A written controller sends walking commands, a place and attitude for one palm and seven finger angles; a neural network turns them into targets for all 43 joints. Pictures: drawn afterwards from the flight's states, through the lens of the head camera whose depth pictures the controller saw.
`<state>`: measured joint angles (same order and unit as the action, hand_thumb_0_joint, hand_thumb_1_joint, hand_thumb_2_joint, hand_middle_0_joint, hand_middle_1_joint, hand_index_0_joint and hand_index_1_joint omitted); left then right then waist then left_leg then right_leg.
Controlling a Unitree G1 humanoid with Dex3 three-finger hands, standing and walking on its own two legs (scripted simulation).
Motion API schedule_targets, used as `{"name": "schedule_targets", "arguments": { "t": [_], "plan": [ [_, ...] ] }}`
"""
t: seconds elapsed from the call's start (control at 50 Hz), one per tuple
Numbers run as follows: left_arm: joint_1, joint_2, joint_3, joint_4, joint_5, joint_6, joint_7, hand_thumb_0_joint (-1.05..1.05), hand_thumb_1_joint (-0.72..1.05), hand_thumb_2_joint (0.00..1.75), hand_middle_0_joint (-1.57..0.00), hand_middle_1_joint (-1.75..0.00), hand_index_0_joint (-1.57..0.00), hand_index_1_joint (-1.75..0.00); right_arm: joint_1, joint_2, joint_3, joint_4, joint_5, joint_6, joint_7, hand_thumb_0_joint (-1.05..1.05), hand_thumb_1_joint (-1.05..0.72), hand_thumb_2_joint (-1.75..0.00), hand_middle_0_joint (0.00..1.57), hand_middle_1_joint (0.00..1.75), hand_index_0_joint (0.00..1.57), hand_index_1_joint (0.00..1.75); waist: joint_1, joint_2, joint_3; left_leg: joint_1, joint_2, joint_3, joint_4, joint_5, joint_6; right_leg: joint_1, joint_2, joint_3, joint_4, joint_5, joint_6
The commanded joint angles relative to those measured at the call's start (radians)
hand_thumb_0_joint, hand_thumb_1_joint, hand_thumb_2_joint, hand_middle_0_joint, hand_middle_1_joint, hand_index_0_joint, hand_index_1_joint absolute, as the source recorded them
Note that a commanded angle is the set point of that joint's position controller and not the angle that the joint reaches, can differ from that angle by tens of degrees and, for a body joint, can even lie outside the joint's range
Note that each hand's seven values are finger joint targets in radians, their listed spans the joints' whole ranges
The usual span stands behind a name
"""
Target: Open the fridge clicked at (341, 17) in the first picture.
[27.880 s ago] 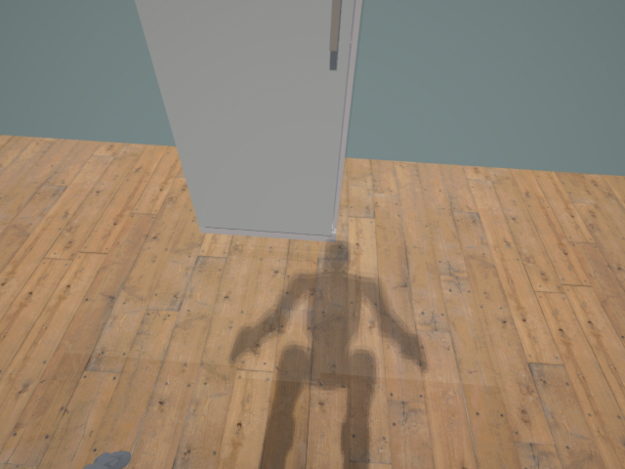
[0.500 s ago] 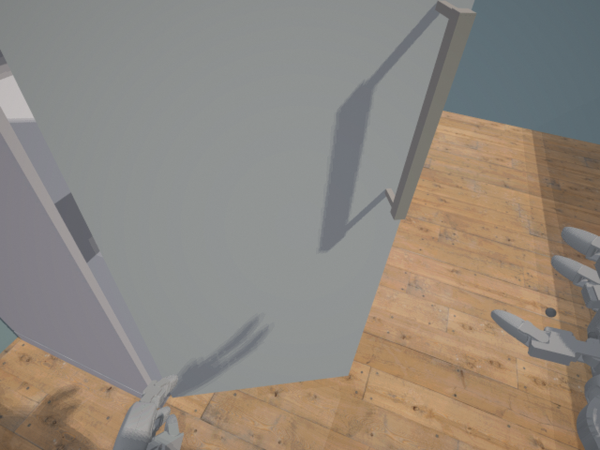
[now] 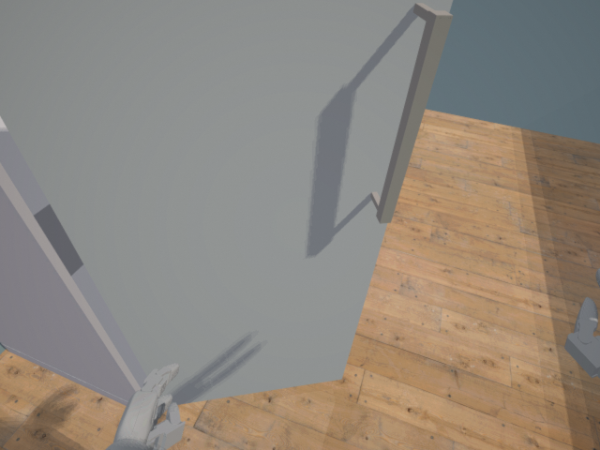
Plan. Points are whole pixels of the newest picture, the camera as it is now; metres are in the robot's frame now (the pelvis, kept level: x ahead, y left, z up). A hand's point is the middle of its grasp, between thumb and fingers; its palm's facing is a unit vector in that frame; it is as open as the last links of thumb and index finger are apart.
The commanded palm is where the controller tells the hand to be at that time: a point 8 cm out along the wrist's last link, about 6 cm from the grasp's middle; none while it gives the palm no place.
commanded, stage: draw the hand back to the body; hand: right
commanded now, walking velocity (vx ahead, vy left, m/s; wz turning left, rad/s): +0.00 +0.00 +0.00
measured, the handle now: (400, 129) +0.47 -0.15 +0.23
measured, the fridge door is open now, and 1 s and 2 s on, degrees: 60 60 60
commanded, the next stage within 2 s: step back with the hand held close in 0.20 s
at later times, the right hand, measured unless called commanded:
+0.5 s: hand (557, 332) +0.19 -0.26 +0.16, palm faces +0.44 +0.80 -0.41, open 7.4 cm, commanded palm +0.13 -0.29 +0.17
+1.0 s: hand out of the picture +0.11 -0.28 +0.15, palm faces +0.47 +0.78 -0.42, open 7.4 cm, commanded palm +0.05 -0.32 +0.17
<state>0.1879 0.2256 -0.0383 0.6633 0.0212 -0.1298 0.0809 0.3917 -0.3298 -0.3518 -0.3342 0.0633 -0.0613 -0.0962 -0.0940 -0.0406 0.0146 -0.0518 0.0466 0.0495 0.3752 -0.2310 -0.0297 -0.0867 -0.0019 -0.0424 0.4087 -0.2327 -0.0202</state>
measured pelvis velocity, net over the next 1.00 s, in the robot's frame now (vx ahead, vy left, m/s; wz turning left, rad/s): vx -0.09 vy -0.01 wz -0.02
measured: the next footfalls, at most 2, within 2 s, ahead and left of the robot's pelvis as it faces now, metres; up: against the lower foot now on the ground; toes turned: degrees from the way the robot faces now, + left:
left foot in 1.60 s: -0.24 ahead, +0.07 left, +0.00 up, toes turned -2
right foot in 1.76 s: -0.11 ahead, -0.11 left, +0.00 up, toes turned +2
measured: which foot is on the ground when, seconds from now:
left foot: down 0.00-1.00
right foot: down 0.00-1.00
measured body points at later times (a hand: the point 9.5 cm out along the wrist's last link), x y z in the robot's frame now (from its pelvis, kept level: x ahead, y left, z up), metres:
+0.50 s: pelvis -0.01 +0.00 +0.00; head -0.02 +0.02 +0.45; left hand +0.18 +0.24 -0.08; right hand +0.16 -0.30 +0.18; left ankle -0.01 +0.14 -0.74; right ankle +0.00 -0.10 -0.74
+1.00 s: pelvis -0.09 -0.01 -0.02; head -0.08 -0.03 +0.43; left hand +0.08 +0.22 -0.09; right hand +0.08 -0.32 +0.18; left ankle -0.01 +0.14 -0.74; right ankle +0.00 -0.10 -0.74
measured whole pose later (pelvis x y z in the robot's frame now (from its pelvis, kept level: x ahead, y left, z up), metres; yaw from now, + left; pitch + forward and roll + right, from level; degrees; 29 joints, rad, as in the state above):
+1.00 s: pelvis -0.09 -0.01 -0.02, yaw -1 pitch -1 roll +2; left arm 0.25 0.22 -0.02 0.58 0.00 -0.10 0.09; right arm 0.49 -0.38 -0.42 -0.46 0.01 -0.25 -0.14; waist -0.01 0.00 0.01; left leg -0.35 0.02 0.03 0.53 -0.18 -0.03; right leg -0.41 -0.01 -0.02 0.61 -0.20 -0.05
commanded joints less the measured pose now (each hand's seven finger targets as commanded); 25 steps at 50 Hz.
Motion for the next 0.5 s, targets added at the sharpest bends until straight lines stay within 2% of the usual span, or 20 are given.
{"name": "schedule_targets", "arguments": {
  "t": [0.0, 0.02, 0.08, 0.14, 0.22, 0.26, 0.3, 0.32, 0.34, 0.36, 0.4, 0.44, 0.48],
  "plan": [
    [-0.122, 0.116, 0.046, -0.158, 0.003, -0.056, 0.016, 0.0, 0.9, 0.9, -0.2, -0.3, -0.2, -0.3, -0.133, -0.191, -0.091, -0.209, 0.003, -0.058, -0.013, 0.0, -0.9, -0.9, 0.2, 0.3, 0.2, 0.3, 0.013, -0.027, -0.053, -0.022, -0.046, 0.003, -0.051, 0.134, 0.045, 0.0, -0.011, 0.032, -0.085, 0.173, 0.001],
    [-0.125, 0.111, 0.045, -0.16, 0.001, -0.055, 0.016, 0.0, 0.9, 0.9, -0.2, -0.3, -0.2, -0.3, -0.137, -0.191, -0.092, -0.219, 0.004, -0.059, -0.013, 0.0, -0.9, -0.9, 0.2, 0.3, 0.2, 0.3, 0.014, -0.014, -0.055, -0.021, -0.046, 0.001, -0.047, 0.138, 0.043, 0.001, -0.013, 0.03, -0.082, 0.176, 0.001],
    [-0.127, 0.107, 0.044, -0.162, 0.003, -0.054, 0.014, 0.0, 0.9, 0.9, -0.2, -0.3, -0.2, -0.3, -0.128, -0.194, -0.097, -0.229, 0.003, -0.059, -0.012, 0.0, -0.9, -0.9, 0.2, 0.3, 0.2, 0.3, 0.01, -0.035, -0.068, -0.014, -0.045, -0.002, -0.044, 0.156, 0.044, 0.008, -0.01, 0.027, -0.076, 0.194, 0.001],
    [-0.129, 0.107, 0.045, -0.162, 0.004, -0.052, 0.014, 0.0, 0.9, 0.9, -0.2, -0.3, -0.2, -0.3, -0.116, -0.199, -0.106, -0.233, 0.006, -0.059, -0.011, 0.0, -0.9, -0.9, 0.2, 0.3, 0.2, 0.3, 0.008, -0.027, -0.076, -0.001, -0.044, -0.003, -0.045, 0.166, 0.044, 0.002, -0.01, 0.026, -0.074, 0.197, 0.001],
    [-0.132, 0.106, 0.046, -0.164, 0.002, -0.051, 0.015, 0.0, 0.9, 0.9, -0.2, -0.3, -0.2, -0.3, -0.107, -0.201, -0.109, -0.229, 0.007, -0.057, -0.01, 0.0, -0.9, -0.9, 0.2, 0.3, 0.2, 0.3, 0.009, -0.03, -0.06, -0.008, -0.042, -0.004, -0.052, 0.169, 0.042, 0.001, -0.01, 0.02, -0.071, 0.199, -0.002],
    [-0.131, 0.105, 0.046, -0.163, 0.003, -0.051, 0.017, 0.0, 0.9, 0.9, -0.2, -0.3, -0.2, -0.3, -0.106, -0.2, -0.109, -0.219, 0.008, -0.058, -0.011, 0.0, -0.9, -0.9, 0.2, 0.3, 0.2, 0.3, 0.01, -0.012, -0.055, -0.014, -0.043, -0.001, -0.054, 0.156, 0.04, -0.001, -0.009, 0.02, -0.072, 0.183, -0.003],
    [-0.14, 0.108, 0.048, -0.166, 0.002, -0.055, 0.017, 0.0, 0.9, 0.9, -0.2, -0.3, -0.2, -0.3, -0.126, -0.189, -0.085, -0.248, 0.007, -0.063, -0.008, 0.0, -0.9, -0.9, 0.2, 0.3, 0.2, 0.3, 0.011, -0.007, -0.066, -0.013, -0.042, -0.006, -0.062, 0.156, 0.039, 0.011, -0.008, 0.016, -0.068, 0.183, -0.008],
    [-0.152, 0.128, 0.047, -0.214, -0.014, -0.033, 0.011, 0.0, 0.9, 0.9, -0.2, -0.3, -0.2, -0.3, -0.249, -0.321, -0.202, -0.337, -0.005, -0.109, -0.024, 0.0, -0.9, -0.9, 0.2, 0.3, 0.2, 0.3, 0.053, -0.004, 0.005, -0.123, 0.009, -0.089, -0.109, 0.211, 0.035, -0.076, -0.028, 0.02, -0.012, 0.118, -0.023],
    [-0.136, 0.11, 0.045, -0.187, -0.007, -0.017, 0.012, 0.0, 0.9, 0.9, -0.2, -0.3, -0.2, -0.3, -0.138, -0.24, -0.146, -0.24, -0.005, -0.116, -0.019, 0.0, -0.9, -0.9, 0.2, 0.3, 0.2, 0.3, 0.06, 0.057, -0.008, -0.136, 0.038, -0.088, -0.104, 0.214, 0.042, -0.085, -0.024, 0.036, 0.015, 0.114, -0.022],
    [-0.129, 0.106, 0.05, -0.193, -0.006, -0.005, 0.009, 0.0, 0.9, 0.9, -0.2, -0.3, -0.2, -0.3, -0.067, -0.206, -0.118, -0.213, -0.009, -0.117, -0.017, 0.0, -0.9, -0.9, 0.2, 0.3, 0.2, 0.3, 0.06, 0.077, -0.025, -0.16, 0.052, -0.101, -0.102, 0.226, 0.043, -0.077, -0.024, 0.025, 0.041, 0.122, -0.02],
    [-0.121, 0.111, 0.06, -0.209, -0.006, 0.01, 0.009, 0.0, 0.9, 0.9, -0.2, -0.3, -0.2, -0.3, -0.028, -0.211, -0.123, -0.248, -0.014, -0.132, -0.019, 0.0, -0.9, -0.9, 0.2, 0.3, 0.2, 0.3, 0.061, 0.043, -0.087, -0.139, 0.062, -0.084, -0.06, 0.294, 0.044, -0.075, -0.029, 0.024, 0.055, 0.191, -0.016],
    [-0.105, 0.115, 0.067, -0.224, -0.008, 0.026, 0.011, 0.0, 0.9, 0.9, -0.2, -0.3, -0.2, -0.3, 0.03, -0.218, -0.136, -0.258, -0.011, -0.142, -0.025, 0.0, -0.9, -0.9, 0.2, 0.3, 0.2, 0.3, 0.064, 0.001, -0.144, -0.126, 0.052, -0.073, -0.01, 0.338, 0.036, -0.062, -0.046, 0.029, 0.046, 0.279, -0.016],
    [-0.101, 0.12, 0.074, -0.242, -0.013, 0.04, 0.013, 0.0, 0.9, 0.9, -0.2, -0.3, -0.2, -0.3, 0.049, -0.235, -0.153, -0.294, -0.008, -0.151, -0.031, 0.0, -0.9, -0.9, 0.2, 0.3, 0.2, 0.3, 0.065, -0.002, -0.182, -0.11, 0.035, -0.063, 0.026, 0.36, 0.028, -0.066, -0.058, 0.038, 0.038, 0.34, -0.015]
  ]
}}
